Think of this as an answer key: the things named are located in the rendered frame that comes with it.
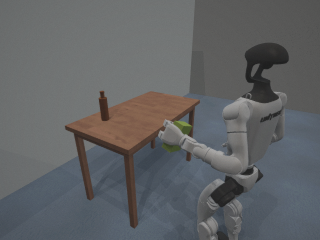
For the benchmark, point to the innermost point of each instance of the right robot hand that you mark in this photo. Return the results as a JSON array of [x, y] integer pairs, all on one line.
[[224, 145]]

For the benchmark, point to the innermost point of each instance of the sponge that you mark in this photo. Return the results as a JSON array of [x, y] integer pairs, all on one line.
[[185, 129]]

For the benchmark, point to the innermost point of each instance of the left robot upper arm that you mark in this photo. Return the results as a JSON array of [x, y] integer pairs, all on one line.
[[236, 116]]

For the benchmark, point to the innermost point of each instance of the right robot upper arm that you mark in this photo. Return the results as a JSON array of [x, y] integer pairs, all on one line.
[[280, 127]]

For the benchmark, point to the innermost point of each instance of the right robot thigh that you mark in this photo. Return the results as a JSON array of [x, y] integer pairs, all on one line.
[[233, 208]]

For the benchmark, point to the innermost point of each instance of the left robot hand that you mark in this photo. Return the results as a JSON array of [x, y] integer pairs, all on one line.
[[171, 135]]

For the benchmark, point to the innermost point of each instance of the robot left forearm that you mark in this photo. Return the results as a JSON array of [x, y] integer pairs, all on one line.
[[217, 159]]

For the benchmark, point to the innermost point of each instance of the table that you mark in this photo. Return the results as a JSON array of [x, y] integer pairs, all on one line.
[[132, 125]]

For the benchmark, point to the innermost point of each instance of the robot head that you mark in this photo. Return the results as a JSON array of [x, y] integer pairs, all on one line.
[[267, 55]]

